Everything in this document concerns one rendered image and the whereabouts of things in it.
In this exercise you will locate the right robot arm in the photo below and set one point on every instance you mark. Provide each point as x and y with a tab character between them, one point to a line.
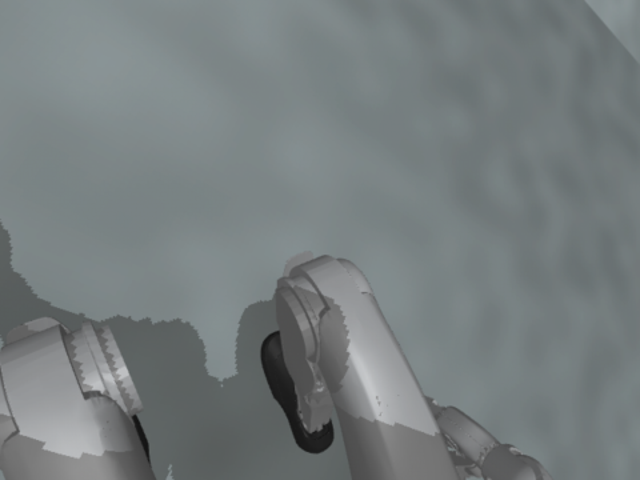
506	462

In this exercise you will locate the left robot foot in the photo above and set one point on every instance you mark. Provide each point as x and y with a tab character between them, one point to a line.
142	436

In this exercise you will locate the right robot foot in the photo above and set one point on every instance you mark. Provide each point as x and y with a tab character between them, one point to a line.
283	390

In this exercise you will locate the right robot hand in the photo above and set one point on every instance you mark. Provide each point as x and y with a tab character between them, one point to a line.
462	433

